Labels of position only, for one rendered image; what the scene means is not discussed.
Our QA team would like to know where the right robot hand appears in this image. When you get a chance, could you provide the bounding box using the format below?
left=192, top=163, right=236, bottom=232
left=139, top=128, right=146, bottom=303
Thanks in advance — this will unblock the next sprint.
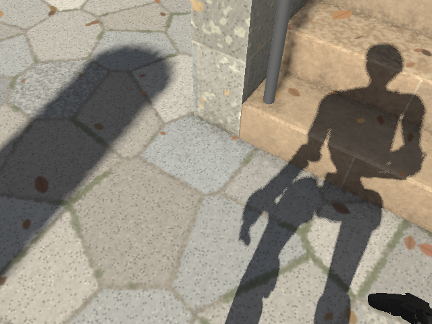
left=368, top=293, right=432, bottom=324

